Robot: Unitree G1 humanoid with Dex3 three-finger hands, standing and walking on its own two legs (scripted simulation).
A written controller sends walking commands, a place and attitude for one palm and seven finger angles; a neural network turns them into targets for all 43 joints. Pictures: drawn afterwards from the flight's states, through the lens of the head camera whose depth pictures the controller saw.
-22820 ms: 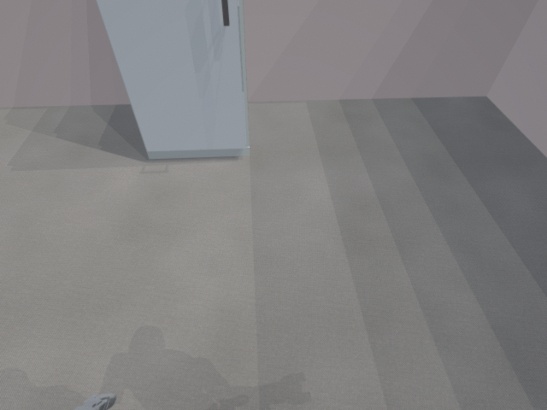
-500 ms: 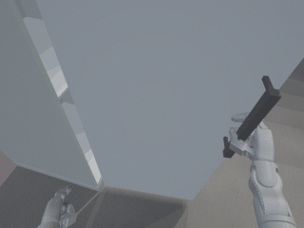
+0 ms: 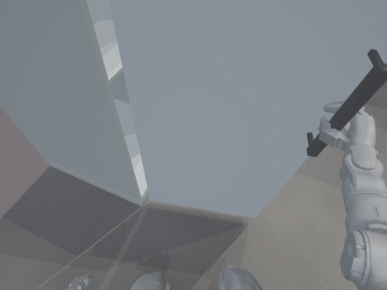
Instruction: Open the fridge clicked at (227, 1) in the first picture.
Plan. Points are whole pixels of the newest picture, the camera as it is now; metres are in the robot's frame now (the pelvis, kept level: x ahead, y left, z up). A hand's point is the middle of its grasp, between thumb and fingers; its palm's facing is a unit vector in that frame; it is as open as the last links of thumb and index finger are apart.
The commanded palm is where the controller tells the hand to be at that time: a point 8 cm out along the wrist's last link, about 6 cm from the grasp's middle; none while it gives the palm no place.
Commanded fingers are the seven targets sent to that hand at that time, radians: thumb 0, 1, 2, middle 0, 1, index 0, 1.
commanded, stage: stop walking and hold the door back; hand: right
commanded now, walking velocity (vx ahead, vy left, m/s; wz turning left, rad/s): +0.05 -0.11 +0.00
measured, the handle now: (338, 111) +0.48 -0.25 +0.12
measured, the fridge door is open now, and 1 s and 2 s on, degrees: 76 76 73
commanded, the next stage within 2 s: loosen the grip on the handle in 0.60 s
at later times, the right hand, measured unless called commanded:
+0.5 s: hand (327, 129) +0.45 -0.23 +0.10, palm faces +0.10 +0.97 -0.21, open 5.9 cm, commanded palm +0.42 -0.29 +0.09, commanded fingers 0.00 -0.90 -0.90 0.45 1.40 0.45 1.40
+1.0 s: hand (330, 135) +0.43 -0.23 +0.10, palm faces +0.10 +0.97 -0.24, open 10.1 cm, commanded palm +0.42 -0.27 +0.10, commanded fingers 0.00 0.55 -0.20 0.37 1.30 0.37 1.30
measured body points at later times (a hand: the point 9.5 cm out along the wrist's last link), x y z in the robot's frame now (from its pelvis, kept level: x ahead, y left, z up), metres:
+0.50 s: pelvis +0.02 -0.06 +0.00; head +0.07 -0.07 +0.45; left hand +0.12 +0.17 -0.11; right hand +0.44 -0.28 +0.11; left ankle +0.00 +0.06 -0.73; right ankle +0.06 -0.16 -0.73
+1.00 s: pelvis -0.03 -0.05 -0.01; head +0.00 -0.07 +0.44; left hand +0.03 +0.24 -0.10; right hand +0.42 -0.28 +0.11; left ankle +0.00 +0.06 -0.73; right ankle +0.06 -0.16 -0.73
